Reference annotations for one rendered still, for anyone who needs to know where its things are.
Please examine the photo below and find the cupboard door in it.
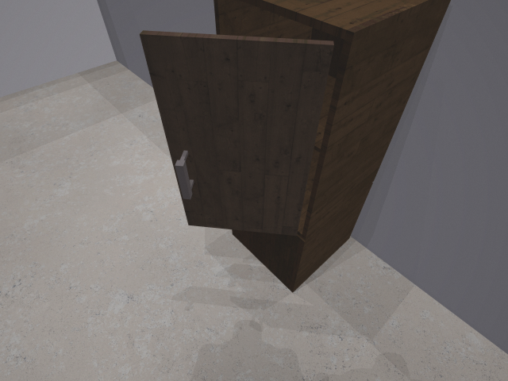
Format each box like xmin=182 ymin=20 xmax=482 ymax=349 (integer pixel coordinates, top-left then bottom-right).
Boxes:
xmin=140 ymin=30 xmax=334 ymax=236

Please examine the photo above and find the handle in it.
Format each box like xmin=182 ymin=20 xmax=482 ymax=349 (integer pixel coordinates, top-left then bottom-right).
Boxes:
xmin=175 ymin=150 xmax=194 ymax=199

